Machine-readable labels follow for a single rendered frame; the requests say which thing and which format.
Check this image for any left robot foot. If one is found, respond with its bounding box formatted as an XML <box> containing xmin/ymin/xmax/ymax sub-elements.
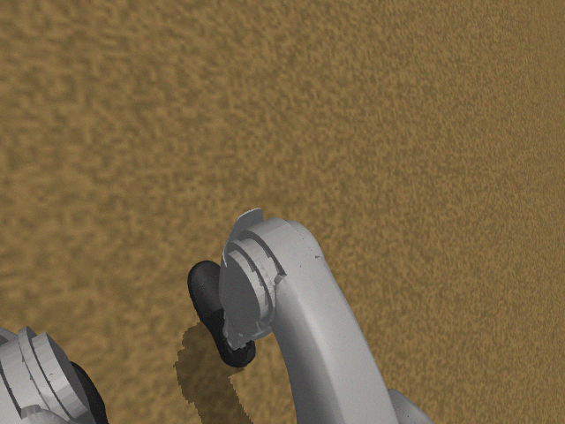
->
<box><xmin>70</xmin><ymin>361</ymin><xmax>109</xmax><ymax>424</ymax></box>

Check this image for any right robot foot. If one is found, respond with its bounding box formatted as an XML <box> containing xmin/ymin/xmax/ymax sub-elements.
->
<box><xmin>187</xmin><ymin>261</ymin><xmax>256</xmax><ymax>367</ymax></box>

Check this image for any right robot hand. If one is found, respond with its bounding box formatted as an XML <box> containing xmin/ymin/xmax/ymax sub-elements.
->
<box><xmin>388</xmin><ymin>389</ymin><xmax>435</xmax><ymax>424</ymax></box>

